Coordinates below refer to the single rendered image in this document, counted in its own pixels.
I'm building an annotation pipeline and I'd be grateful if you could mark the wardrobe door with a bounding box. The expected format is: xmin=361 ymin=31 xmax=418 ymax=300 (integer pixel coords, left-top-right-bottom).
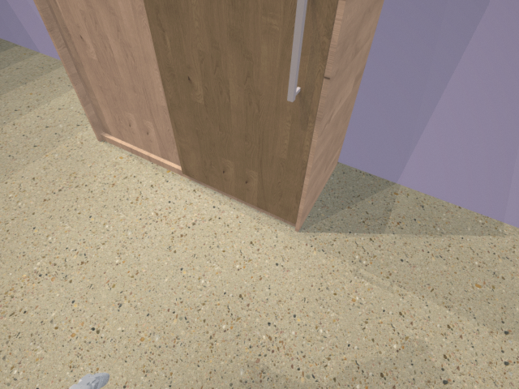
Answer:
xmin=46 ymin=0 xmax=181 ymax=166
xmin=144 ymin=0 xmax=339 ymax=224

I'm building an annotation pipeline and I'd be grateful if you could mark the robot left hand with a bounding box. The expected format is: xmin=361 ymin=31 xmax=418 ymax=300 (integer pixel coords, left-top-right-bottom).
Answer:
xmin=69 ymin=373 xmax=109 ymax=389

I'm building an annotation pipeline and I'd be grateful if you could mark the handle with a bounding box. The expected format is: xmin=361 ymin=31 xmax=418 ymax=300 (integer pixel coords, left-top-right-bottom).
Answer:
xmin=287 ymin=0 xmax=307 ymax=102

